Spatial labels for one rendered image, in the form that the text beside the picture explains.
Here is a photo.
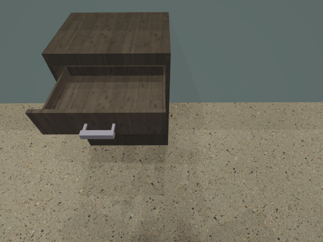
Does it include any cabinet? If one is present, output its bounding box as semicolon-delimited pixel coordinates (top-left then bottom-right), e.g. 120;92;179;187
42;12;171;146

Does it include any handle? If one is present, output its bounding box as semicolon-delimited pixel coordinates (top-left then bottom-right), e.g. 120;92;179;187
79;124;116;139

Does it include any drawer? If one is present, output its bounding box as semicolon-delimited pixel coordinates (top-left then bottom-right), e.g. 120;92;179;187
25;65;166;135

